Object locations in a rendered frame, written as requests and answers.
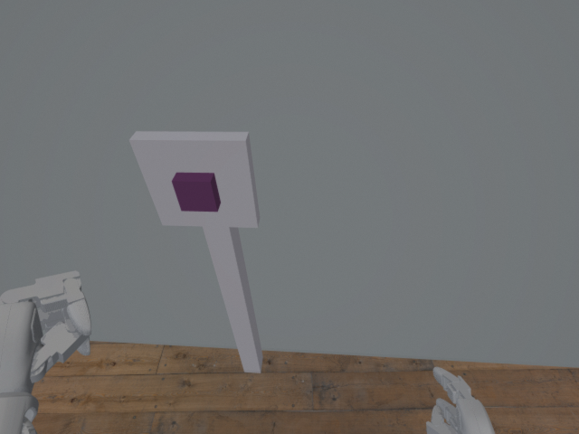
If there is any robot left forearm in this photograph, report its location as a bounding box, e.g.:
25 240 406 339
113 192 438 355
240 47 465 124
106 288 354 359
0 392 39 434

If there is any panel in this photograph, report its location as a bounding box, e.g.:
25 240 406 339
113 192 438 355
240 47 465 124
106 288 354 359
129 131 263 373

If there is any right robot hand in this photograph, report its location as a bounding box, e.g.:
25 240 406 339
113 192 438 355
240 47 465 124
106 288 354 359
426 367 495 434

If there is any button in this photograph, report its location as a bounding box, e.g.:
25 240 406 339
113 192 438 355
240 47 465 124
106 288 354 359
172 173 221 212

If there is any left robot hand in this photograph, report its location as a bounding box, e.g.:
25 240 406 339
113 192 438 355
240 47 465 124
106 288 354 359
0 270 91 394

